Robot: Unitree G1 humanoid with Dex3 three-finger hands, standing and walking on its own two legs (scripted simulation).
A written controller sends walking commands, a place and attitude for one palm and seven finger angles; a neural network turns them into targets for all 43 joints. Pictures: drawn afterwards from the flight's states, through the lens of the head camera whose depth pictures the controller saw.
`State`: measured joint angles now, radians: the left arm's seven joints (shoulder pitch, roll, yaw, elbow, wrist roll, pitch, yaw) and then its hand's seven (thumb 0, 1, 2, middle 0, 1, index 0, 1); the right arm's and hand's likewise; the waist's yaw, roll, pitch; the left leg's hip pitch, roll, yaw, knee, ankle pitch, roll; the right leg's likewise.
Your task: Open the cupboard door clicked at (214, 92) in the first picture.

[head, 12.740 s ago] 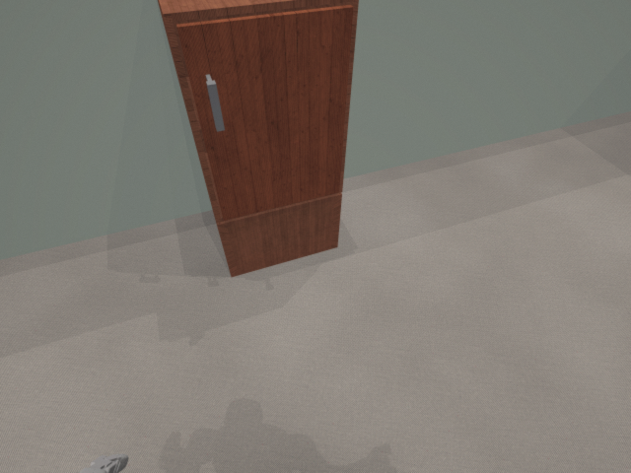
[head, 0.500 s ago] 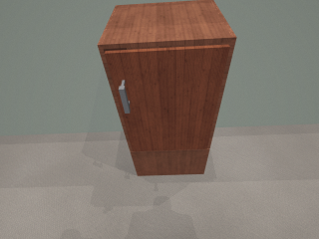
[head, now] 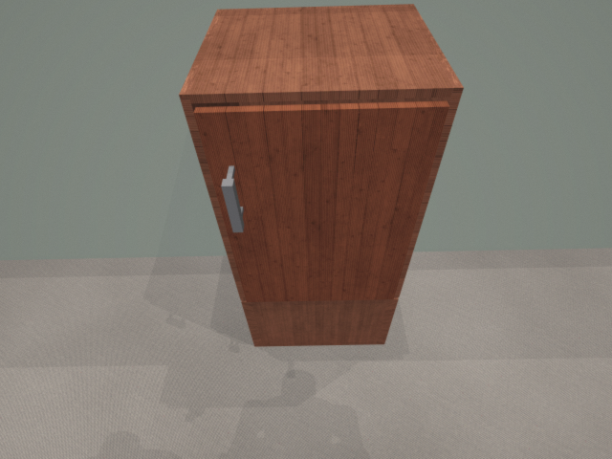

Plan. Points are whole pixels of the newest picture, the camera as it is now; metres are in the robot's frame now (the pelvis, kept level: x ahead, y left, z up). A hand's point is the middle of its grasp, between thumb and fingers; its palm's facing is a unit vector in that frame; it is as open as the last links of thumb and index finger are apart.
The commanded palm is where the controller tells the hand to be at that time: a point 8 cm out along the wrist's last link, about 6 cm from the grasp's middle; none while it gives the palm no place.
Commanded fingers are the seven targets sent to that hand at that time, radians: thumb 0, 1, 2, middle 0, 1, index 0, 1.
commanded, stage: look again from close up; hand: left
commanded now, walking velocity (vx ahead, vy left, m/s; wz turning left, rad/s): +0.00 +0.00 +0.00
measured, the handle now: (234, 199) +0.56 +0.18 -0.01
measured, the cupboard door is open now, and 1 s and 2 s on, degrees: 0 0 0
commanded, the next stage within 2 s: raise the hand with hooked fingers in 0.20 s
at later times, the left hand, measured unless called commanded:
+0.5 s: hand (165, 409) +0.19 +0.20 -0.02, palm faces +0.27 -0.95 -0.14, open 7.5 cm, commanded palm +0.10 +0.24 -0.06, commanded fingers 0.00 0.64 0.79 -0.22 -0.47 -0.22 -0.47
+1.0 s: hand (154, 432) +0.16 +0.21 -0.03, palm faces -0.04 -1.00 -0.06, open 10.2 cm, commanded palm +0.13 +0.28 -0.04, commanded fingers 0.00 0.06 0.54 -0.26 -0.84 -0.26 -0.84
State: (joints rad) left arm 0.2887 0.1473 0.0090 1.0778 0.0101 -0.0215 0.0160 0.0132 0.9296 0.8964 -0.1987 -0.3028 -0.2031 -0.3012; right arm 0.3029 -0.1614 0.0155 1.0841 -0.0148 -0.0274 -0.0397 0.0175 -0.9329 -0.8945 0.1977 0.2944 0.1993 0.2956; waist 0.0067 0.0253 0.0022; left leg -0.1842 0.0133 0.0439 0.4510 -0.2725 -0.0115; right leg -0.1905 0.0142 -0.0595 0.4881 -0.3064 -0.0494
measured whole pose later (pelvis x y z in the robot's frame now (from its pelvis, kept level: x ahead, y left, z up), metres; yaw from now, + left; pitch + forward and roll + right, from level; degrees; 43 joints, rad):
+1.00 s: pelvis -0.08 +0.02 -0.10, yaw +2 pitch +13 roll -3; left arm 0.24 0.25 0.14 0.05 -0.25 -0.42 -0.30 0.01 0.29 0.63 -0.24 -0.70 -0.25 -0.70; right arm 0.20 -0.19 0.07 0.55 0.02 -0.20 -0.06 0.01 -0.90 -0.89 0.20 0.30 0.20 0.30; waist 0.02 0.04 -0.12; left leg -0.94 0.02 -0.03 1.21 -0.50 0.02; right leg -0.88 -0.01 -0.12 1.15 -0.49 -0.04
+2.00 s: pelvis -0.04 +0.04 -0.06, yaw +1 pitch +13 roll -3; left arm -0.05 0.42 0.44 0.44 -0.35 -0.28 -0.47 -0.01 -0.49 0.30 -0.30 -1.20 -0.30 -1.20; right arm 0.28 -0.28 0.04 0.58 0.03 -0.18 -0.07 0.01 -0.90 -0.89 0.20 0.30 0.20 0.30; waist -0.01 0.03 -0.10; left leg -0.75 0.02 0.00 0.99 -0.46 0.03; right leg -0.71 0.00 -0.09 0.92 -0.44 -0.01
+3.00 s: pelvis -0.04 +0.03 -0.06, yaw +0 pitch +14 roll -2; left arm -0.27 0.38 0.40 0.63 -0.27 -0.34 -0.37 -0.01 -0.49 0.30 -0.30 -1.20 -0.30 -1.20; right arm 0.31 -0.27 0.03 0.59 0.03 -0.13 -0.06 0.01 -0.90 -0.89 0.20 0.29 0.20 0.30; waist -0.04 0.02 -0.10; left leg -0.78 0.02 0.02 0.98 -0.45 0.02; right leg -0.75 0.01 -0.07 0.94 -0.44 -0.02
